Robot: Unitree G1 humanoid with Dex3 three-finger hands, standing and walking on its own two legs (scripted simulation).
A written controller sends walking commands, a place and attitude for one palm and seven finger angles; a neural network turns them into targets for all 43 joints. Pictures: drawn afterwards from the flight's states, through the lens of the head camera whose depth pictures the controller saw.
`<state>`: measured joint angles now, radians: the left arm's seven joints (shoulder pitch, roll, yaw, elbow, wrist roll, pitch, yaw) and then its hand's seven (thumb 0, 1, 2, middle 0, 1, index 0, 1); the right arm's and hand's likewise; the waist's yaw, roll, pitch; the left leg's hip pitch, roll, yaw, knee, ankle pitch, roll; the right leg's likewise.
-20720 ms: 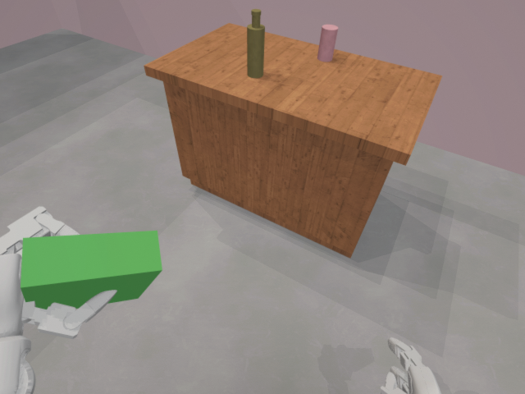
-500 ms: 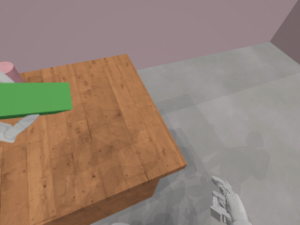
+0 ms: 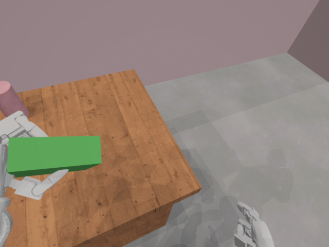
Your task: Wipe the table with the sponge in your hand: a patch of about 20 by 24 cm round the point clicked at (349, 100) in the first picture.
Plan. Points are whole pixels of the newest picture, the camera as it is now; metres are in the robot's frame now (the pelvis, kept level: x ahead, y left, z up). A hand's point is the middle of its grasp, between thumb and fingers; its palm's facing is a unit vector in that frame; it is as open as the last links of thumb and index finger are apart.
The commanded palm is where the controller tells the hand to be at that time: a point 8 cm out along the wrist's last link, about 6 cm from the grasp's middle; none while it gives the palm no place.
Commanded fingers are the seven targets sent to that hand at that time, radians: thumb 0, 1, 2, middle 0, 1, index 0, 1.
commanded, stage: look again from close up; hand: left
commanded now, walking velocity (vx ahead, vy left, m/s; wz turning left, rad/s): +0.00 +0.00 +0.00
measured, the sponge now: (68, 156) +0.24 +0.21 +0.14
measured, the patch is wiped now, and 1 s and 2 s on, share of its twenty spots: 0.00 0.00 0.00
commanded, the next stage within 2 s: come to a stop and stand still in 0.26 s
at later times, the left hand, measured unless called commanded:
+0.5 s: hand (19, 140) +0.24 +0.28 +0.18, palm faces +0.44 -0.80 -0.41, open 9.0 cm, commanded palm +0.15 +0.28 +0.18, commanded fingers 0.00 0.10 1.30 -1.20 -1.60 -1.20 -1.60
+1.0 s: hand (39, 159) +0.21 +0.24 +0.16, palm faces +0.40 -0.86 -0.31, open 9.0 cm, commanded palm +0.15 +0.28 +0.18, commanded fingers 0.00 0.10 1.30 -1.20 -1.60 -1.20 -1.60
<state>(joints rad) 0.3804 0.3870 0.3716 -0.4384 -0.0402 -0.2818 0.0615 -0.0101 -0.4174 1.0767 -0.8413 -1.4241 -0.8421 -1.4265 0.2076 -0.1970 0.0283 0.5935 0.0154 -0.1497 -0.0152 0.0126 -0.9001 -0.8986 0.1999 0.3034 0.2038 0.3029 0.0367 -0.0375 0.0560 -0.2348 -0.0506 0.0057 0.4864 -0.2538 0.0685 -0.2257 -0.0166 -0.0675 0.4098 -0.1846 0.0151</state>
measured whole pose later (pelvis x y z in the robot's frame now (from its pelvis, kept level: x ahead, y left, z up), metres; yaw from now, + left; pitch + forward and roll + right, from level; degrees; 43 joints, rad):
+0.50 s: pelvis -0.01 +0.00 +0.00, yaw +0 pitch +0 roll -2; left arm 0.19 0.47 0.44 -0.30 -0.02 -0.27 0.05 -0.01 -0.42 1.08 -0.84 -1.42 -0.84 -1.42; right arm 0.23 -0.19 0.04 0.59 0.00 -0.16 -0.01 0.01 -0.90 -0.90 0.20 0.30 0.20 0.30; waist 0.06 -0.05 0.06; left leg -0.25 -0.05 0.00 0.48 -0.24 0.06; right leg -0.24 -0.01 -0.07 0.41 -0.17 0.01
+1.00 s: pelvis +0.00 -0.01 +0.00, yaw +1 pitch +0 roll -2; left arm 0.38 0.35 0.33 -0.44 -0.04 -0.28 0.11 -0.01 -0.42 1.08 -0.84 -1.43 -0.84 -1.43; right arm 0.19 -0.19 0.02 0.60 0.01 -0.18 -0.02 0.01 -0.90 -0.90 0.20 0.30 0.20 0.30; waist 0.04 -0.04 0.05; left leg -0.23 -0.05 -0.02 0.48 -0.25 0.06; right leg -0.21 -0.02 -0.09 0.41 -0.19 0.01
